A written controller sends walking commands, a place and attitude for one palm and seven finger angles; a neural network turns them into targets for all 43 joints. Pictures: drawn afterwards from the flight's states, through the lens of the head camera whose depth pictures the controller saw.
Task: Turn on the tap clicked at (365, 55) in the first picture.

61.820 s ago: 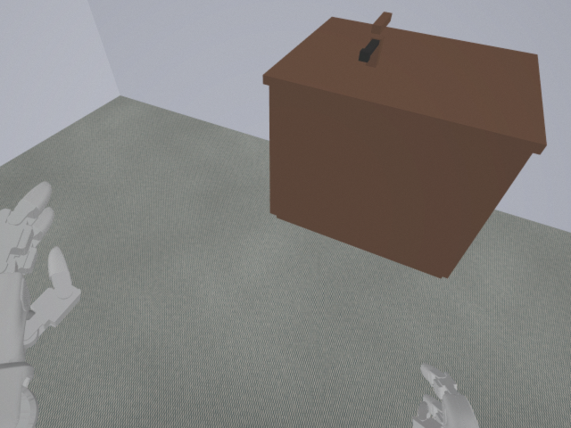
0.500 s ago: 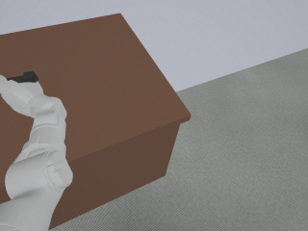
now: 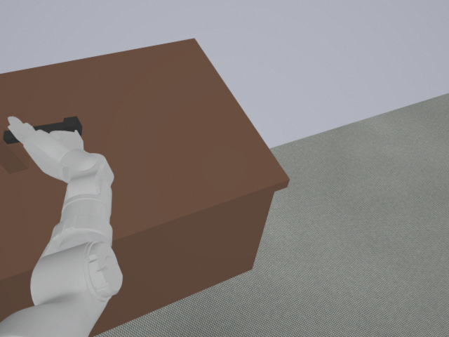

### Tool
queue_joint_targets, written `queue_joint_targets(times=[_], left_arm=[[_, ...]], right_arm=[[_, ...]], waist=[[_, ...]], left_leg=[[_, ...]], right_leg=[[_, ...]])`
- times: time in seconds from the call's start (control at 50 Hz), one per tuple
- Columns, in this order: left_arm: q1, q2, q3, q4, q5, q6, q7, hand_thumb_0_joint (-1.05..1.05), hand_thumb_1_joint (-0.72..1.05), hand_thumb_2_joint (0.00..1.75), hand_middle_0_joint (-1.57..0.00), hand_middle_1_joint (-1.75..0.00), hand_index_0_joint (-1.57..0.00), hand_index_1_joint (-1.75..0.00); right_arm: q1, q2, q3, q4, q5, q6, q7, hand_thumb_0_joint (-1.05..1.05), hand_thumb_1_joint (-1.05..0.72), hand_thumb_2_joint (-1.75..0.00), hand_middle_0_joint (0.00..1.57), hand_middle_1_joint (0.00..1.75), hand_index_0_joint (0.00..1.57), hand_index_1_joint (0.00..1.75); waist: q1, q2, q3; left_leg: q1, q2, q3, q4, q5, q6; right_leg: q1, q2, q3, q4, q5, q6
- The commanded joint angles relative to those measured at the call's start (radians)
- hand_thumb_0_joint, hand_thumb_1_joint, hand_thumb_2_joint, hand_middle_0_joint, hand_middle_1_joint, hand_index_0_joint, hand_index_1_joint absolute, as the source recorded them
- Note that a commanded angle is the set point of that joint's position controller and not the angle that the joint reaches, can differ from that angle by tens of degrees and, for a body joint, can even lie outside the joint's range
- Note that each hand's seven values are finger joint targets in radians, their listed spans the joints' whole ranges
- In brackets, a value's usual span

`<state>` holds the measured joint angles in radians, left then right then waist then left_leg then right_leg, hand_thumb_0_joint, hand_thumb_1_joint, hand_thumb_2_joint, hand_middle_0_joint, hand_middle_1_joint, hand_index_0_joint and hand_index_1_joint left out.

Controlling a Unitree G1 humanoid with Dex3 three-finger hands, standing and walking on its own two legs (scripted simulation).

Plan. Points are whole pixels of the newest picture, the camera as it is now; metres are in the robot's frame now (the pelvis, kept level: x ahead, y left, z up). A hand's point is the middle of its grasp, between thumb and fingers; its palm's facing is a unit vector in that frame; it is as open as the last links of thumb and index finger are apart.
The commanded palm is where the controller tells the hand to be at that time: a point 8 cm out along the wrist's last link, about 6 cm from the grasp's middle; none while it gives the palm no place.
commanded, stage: lift the hand up off the lever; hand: left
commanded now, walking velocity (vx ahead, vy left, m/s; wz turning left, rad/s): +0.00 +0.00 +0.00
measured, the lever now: (72, 126) +0.51 +0.28 +0.09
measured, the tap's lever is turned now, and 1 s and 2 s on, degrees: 83 83 83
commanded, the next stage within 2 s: draw the hand back beside the body in 1.36 s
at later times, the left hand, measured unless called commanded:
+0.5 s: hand (63, 125) +0.45 +0.25 +0.15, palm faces +0.83 -0.56 -0.08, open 7.8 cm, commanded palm +0.40 +0.27 +0.15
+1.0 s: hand (62, 118) +0.45 +0.25 +0.16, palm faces +0.82 -0.57 -0.07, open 7.8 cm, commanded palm +0.39 +0.27 +0.17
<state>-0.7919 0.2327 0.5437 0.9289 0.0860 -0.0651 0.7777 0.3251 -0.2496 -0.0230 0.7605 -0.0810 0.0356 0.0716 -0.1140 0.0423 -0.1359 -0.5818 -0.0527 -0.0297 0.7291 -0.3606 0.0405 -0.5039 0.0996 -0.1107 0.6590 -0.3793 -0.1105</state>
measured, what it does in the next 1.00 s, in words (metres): stands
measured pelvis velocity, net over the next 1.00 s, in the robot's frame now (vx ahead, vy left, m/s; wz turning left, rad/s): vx -0.02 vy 0.00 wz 0.00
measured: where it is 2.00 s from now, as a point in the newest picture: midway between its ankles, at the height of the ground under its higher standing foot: outside the picture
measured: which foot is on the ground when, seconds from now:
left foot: down 0.00-1.00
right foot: down 0.00-1.00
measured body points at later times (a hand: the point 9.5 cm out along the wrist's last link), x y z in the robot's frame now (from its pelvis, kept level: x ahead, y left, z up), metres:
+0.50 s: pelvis -0.01 -0.01 +0.01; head +0.01 -0.02 +0.46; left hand +0.40 +0.28 +0.16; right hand +0.02 -0.27 -0.13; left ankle -0.01 +0.09 -0.71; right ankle -0.04 -0.04 -0.71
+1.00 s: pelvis -0.02 +0.00 +0.01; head +0.01 -0.02 +0.46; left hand +0.40 +0.28 +0.17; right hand +0.04 -0.26 -0.12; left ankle -0.01 +0.09 -0.71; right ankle -0.04 -0.04 -0.71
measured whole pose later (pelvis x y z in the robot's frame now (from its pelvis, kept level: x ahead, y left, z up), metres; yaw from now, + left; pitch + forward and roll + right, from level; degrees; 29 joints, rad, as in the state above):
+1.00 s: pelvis -0.02 +0.00 +0.01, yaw +0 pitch +9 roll +0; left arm -0.86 0.27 0.49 0.92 0.07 0.04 0.76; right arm 0.30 -0.26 -0.01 0.78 -0.05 0.02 0.03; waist -0.09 0.04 -0.11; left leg -0.48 -0.06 -0.03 0.61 -0.29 0.04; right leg -0.41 0.10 -0.10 0.56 -0.31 -0.11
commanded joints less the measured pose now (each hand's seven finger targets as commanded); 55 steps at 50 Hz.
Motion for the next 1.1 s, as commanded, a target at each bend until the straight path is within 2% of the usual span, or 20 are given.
queue_joint_targets(times=[0.0, 0.02, 0.1, 0.22, 0.28, 0.36, 0.42, 0.52, 0.58, 0.6, 0.68, 0.74, 0.76, 0.82, 0.92, 0.98, 1.02, 1.04, 1.06, 1.08], left_arm=[[-0.547, 0.292, -0.061, -0.285, 0.062, -0.075, 0.015, 0.0, 0.9, 0.9, -0.15, -0.15, -0.15, -0.15], [-0.532, 0.302, -0.052, -0.285, 0.063, -0.07, 0.018, 0.0, 0.9, 0.9, -0.15, -0.15, -0.15, -0.15], [-0.571, 0.311, -0.058, -0.245, 0.07, -0.056, 0.015, 0.0, 0.9, 0.9, -0.15, -0.15, -0.15, -0.15], [-0.567, 0.344, -0.042, -0.275, 0.08, -0.065, 0.013, 0.0, 0.9, 0.9, -0.15, -0.15, -0.15, -0.15], [-0.511, 0.337, -0.037, -0.25, 0.065, -0.048, 0.001, 0.0, 0.9, 0.9, -0.15, -0.15, -0.15, -0.15], [-0.477, 0.259, -0.089, -0.177, 0.027, 0.006, -0.023, 0.0, 0.9, 0.9, -0.15, -0.15, -0.15, -0.15], [-0.463, 0.293, -0.058, -0.154, 0.011, 0.021, -0.024, 0.0, 0.9, 0.9, -0.15, -0.15, -0.15, -0.15], [-0.509, 0.278, -0.087, -0.186, 0.027, 0.006, -0.016, 0.0, 0.9, 0.9, -0.15, -0.15, -0.15, -0.15], [-0.507, 0.328, -0.051, -0.187, 0.027, 0.0, -0.014, 0.0, 0.9, 0.9, -0.15, -0.15, -0.15, -0.15], [-0.547, 0.328, -0.063, -0.204, 0.029, -0.003, -0.016, 0.0, 0.9, 0.9, -0.15, -0.15, -0.15, -0.15], [-0.575, 0.317, -0.082, -0.223, 0.033, -0.004, -0.02, 0.0, 0.9, 0.9, -0.15, -0.15, -0.15, -0.15], [-0.553, 0.289, -0.098, -0.222, 0.023, 0.007, -0.023, 0.0, 0.9, 0.9, -0.15, -0.15, -0.15, -0.15], [-0.553, 0.307, -0.08, -0.221, 0.022, 0.008, -0.024, 0.0, 0.9, 0.9, -0.15, -0.15, -0.15, -0.15], [-0.539, 0.272, -0.102, -0.2, 0.011, 0.034, -0.025, 0.0, 0.9, 0.9, -0.15, -0.15, -0.15, -0.15], [-0.564, 0.273, -0.096, -0.24, 0.013, 0.045, -0.012, 0.0, 0.9, 0.9, -0.15, -0.15, -0.15, -0.15], [-0.514, 0.287, -0.071, -0.261, 0.012, 0.057, -0.007, 0.0, 0.9, 0.9, -0.15, -0.15, -0.15, -0.15], [-0.498, 0.258, -0.092, -0.26, 0.011, 0.077, -0.009, 0.0, 0.9, 0.9, -0.15, -0.15, -0.15, -0.15], [-0.516, 0.272, -0.082, -0.271, 0.01, 0.083, -0.008, 0.0, 0.9, 0.9, -0.15, -0.15, -0.15, -0.15], [-0.511, 0.291, -0.069, -0.289, 0.011, 0.086, -0.009, 0.0, 0.9, 0.9, -0.15, -0.15, -0.15, -0.15], [-0.506, 0.27, -0.084, -0.305, 0.008, 0.09, -0.011, 0.0, 0.9, 0.9, -0.15, -0.15, -0.15, -0.15]], right_arm=[[0.061, -0.147, -0.05, -0.059, -0.001, -0.021, -0.019, 0.0, -0.9, -0.9, 0.2, 0.3, 0.2, 0.3], [0.057, -0.146, -0.048, -0.063, 0.0, -0.022, -0.02, 0.0, -0.9, -0.9, 0.2, 0.3, 0.2, 0.3], [0.047, -0.145, -0.042, -0.057, 0.001, -0.027, -0.028, 0.0, -0.9, -0.9, 0.2, 0.3, 0.2, 0.3], [0.051, -0.143, -0.042, -0.064, 0.002, -0.037, -0.032, 0.0, -0.9, -0.9, 0.2, 0.3, 0.2, 0.3], [0.048, -0.146, -0.045, -0.068, 0.009, -0.034, -0.035, 0.0, -0.9, -0.9, 0.2, 0.3, 0.2, 0.3], [0.031, -0.151, -0.039, -0.071, 0.022, -0.03, -0.04, 0.0, -0.9, -0.9, 0.2, 0.3, 0.2, 0.3], [0.03, -0.152, -0.034, -0.072, 0.031, -0.033, -0.044, 0.0, -0.9, -0.9, 0.2, 0.3, 0.2, 0.3], [0.019, -0.145, -0.034, -0.066, 0.029, -0.044, -0.041, 0.0, -0.9, -0.9, 0.2, 0.3, 0.2, 0.3], [0.015, -0.146, -0.035, -0.066, 0.032, -0.044, -0.048, 0.0, -0.9, -0.9, 0.2, 0.3, 0.2, 0.3], [0.008, -0.147, -0.033, -0.065, 0.031, -0.042, -0.05, 0.0, -0.9, -0.9, 0.2, 0.3, 0.2, 0.3], [0.007, -0.144, -0.033, -0.063, 0.03, -0.046, -0.056, 0.0, -0.9, -0.9, 0.2, 0.3, 0.2, 0.3], [0.005, -0.143, -0.032, -0.064, 0.03, -0.048, -0.055, 0.0, -0.9, -0.9, 0.2, 0.3, 0.2, 0.3], [0.008, -0.147, -0.037, -0.06, 0.028, -0.045, -0.058, 0.0, -0.9, -0.9, 0.2, 0.3, 0.2, 0.3], [0.002, -0.146, -0.032, -0.063, 0.033, -0.045, -0.056, 0.0, -0.9, -0.9, 0.2, 0.3, 0.2, 0.3], [-0.002, -0.144, -0.033, -0.062, 0.031, -0.045, -0.054, 0.0, -0.9, -0.9, 0.2, 0.3, 0.2, 0.3], [-0.003, -0.143, -0.038, -0.068, 0.033, -0.042, -0.052, 0.0, -0.9, -0.9, 0.2, 0.3, 0.2, 0.3], [-0.014, -0.14, -0.035, -0.071, 0.034, -0.042, -0.051, 0.0, -0.9, -0.9, 0.2, 0.3, 0.2, 0.3], [-0.015, -0.144, -0.036, -0.07, 0.034, -0.042, -0.053, 0.0, -0.9, -0.9, 0.2, 0.3, 0.2, 0.3], [-0.019, -0.145, -0.038, -0.07, 0.034, -0.039, -0.057, 0.0, -0.9, -0.9, 0.2, 0.3, 0.2, 0.3], [-0.021, -0.141, -0.037, -0.075, 0.036, -0.043, -0.056, 0.0, -0.9, -0.9, 0.2, 0.3, 0.2, 0.3]], waist=[[-0.009, 0.056, -0.377], [-0.001, 0.053, -0.378], [-0.016, 0.035, -0.336], [-0.001, 0.053, -0.387], [0.005, 0.038, -0.369], [-0.002, -0.005, -0.279], [0.008, -0.057, -0.256], [0.004, -0.018, -0.251], [0.012, -0.026, -0.256], [-0.001, -0.017, -0.261], [0.0, 0.027, -0.279], [0.003, 0.013, -0.295], [0.006, 0.012, -0.308], [0.005, -0.003, -0.274], [0.011, -0.002, -0.294], [0.029, -0.008, -0.307], [0.029, -0.023, -0.279], [0.025, -0.039, -0.276], [0.035, -0.016, -0.284], [0.035, -0.013, -0.289]], left_leg=[[0.252, 0.038, -0.052, -0.024, 0.478, -0.023], [0.242, 0.034, -0.047, -0.027, 0.463, -0.019], [0.201, 0.031, -0.042, -0.041, 0.388, -0.006], [0.218, 0.031, -0.041, -0.044, 0.403, -0.005], [0.205, 0.03, -0.036, -0.058, 0.389, -0.002], [0.165, 0.023, -0.031, -0.098, 0.308, 0.007], [0.128, 0.019, -0.027, -0.116, 0.248, 0.014], [0.158, 0.019, -0.028, -0.122, 0.241, 0.018], [0.134, 0.018, -0.027, -0.123, 0.219, 0.02], [0.137, 0.017, -0.025, -0.121, 0.213, 0.021], [0.177, 0.019, -0.029, -0.124, 0.244, 0.018], [0.191, 0.019, -0.028, -0.125, 0.265, 0.015], [0.205, 0.018, -0.032, -0.126, 0.276, 0.016], [0.204, 0.02, -0.031, -0.136, 0.282, 0.012], [0.239, 0.023, -0.034, -0.144, 0.322, 0.006], [0.253, 0.027, -0.031, -0.147, 0.365, 0.003], [0.241, 0.026, -0.026, -0.155, 0.353, 0.004], [0.237, 0.027, -0.026, -0.156, 0.347, 0.006], [0.249, 0.026, -0.029, -0.159, 0.358, 0.004], [0.258, 0.027, -0.024, -0.161, 0.369, 0.004]], right_leg=[[0.154, -0.073, 0.09, -0.053, 0.501, 0.1], [0.169, -0.075, 0.095, -0.057, 0.508, 0.102], [0.166, -0.081, 0.102, -0.073, 0.472, 0.106], [0.203, -0.084, 0.109, -0.071, 0.508, 0.107], [0.225, -0.087, 0.11, -0.083, 0.507, 0.108], [0.232, -0.091, 0.109, -0.125, 0.459, 0.112], [0.261, -0.105, 0.127, -0.154, 0.453, 0.125], [0.231, -0.101, 0.125, -0.162, 0.408, 0.118], [0.252, -0.109, 0.137, -0.166, 0.401, 0.122], [0.25, -0.113, 0.143, -0.169, 0.399, 0.124], [0.236, -0.103, 0.133, -0.162, 0.399, 0.114], [0.249, -0.102, 0.13, -0.161, 0.427, 0.116], [0.254, -0.099, 0.12, -0.159, 0.423, 0.113], [0.242, -0.096, 0.117, -0.166, 0.419, 0.112], [0.252, -0.093, 0.109, -0.165, 0.433, 0.108], [0.276, -0.092, 0.105, -0.16, 0.466, 0.105], [0.28, -0.093, 0.105, -0.168, 0.468, 0.108], [0.287, -0.096, 0.108, -0.172, 0.474, 0.111], [0.294, -0.093, 0.105, -0.171, 0.468, 0.105], [0.296, -0.094, 0.108, -0.172, 0.484, 0.107]])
